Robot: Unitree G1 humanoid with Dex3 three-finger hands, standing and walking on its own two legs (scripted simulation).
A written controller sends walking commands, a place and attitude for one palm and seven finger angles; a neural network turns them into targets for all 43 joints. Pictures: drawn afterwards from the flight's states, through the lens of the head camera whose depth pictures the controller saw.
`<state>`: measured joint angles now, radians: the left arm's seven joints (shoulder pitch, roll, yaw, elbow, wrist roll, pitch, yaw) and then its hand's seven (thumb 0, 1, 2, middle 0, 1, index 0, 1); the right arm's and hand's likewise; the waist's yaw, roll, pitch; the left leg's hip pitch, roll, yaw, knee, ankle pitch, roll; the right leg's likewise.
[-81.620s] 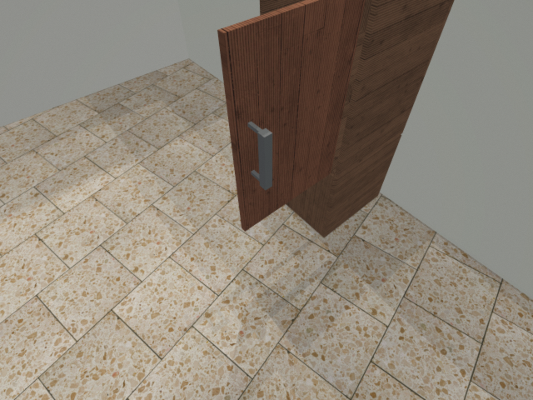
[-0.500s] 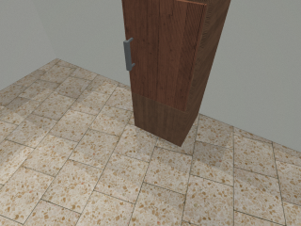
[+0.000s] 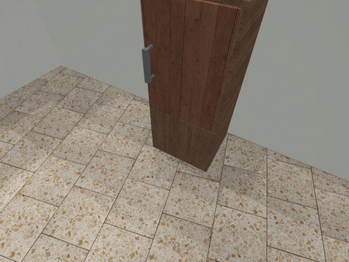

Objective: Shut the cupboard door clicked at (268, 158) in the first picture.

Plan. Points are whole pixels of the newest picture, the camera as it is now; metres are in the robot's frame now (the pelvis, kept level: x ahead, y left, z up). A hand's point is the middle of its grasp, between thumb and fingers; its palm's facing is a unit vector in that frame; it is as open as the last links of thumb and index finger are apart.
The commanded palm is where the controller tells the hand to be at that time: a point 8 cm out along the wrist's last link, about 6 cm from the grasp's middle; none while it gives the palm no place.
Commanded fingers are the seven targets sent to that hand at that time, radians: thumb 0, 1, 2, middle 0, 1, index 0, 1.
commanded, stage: look to check the result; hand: left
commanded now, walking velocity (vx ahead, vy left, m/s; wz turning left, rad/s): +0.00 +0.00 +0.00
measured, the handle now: (149, 64) +0.93 +0.17 -0.05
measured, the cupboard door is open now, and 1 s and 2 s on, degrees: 1 1 1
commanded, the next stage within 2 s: walk to a spot facing it in 0.50 s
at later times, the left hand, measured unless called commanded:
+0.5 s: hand out of the picture +0.04 +0.20 -0.17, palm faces +0.02 -0.97 -0.25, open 7.4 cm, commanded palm none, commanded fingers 0.00 0.90 0.90 -0.20 -0.30 -0.20 -0.30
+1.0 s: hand out of the picture +0.04 +0.21 -0.21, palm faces +0.21 -0.96 -0.20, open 7.4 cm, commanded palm none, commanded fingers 0.00 0.90 0.90 -0.20 -0.30 -0.20 -0.30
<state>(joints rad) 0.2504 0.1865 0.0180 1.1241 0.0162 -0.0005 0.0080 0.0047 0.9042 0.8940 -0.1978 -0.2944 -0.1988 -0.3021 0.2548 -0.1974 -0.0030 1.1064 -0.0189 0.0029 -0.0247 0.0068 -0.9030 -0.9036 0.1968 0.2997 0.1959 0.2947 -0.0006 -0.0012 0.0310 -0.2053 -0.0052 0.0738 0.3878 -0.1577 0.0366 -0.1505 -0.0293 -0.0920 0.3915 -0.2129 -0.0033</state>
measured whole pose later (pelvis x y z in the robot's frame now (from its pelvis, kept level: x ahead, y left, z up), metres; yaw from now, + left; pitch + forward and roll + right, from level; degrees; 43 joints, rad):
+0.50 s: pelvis +0.02 -0.01 +0.00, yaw +0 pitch -2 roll +0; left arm 0.21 0.24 0.02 1.14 0.01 0.00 0.01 0.01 0.90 0.89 -0.20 -0.29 -0.20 -0.30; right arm 0.18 -0.24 0.00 1.11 -0.02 0.00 -0.02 0.01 -0.90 -0.90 0.20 0.30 0.20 0.29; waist 0.00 0.01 0.04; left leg -0.16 0.00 0.07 0.35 -0.17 0.03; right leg -0.10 -0.02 -0.10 0.35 -0.22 -0.01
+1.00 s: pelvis +0.02 +0.01 -0.03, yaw +12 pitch -1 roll -2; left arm 0.19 0.21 0.06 1.00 0.03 0.04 0.02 0.01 0.90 0.89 -0.20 -0.29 -0.20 -0.30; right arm 0.24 -0.19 -0.03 1.01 -0.02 0.05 0.01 0.01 -0.90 -0.90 0.20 0.30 0.20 0.29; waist -0.02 -0.02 0.11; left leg -0.34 0.03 0.05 0.68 -0.27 0.00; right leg -0.20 -0.12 -0.27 0.68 -0.42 0.02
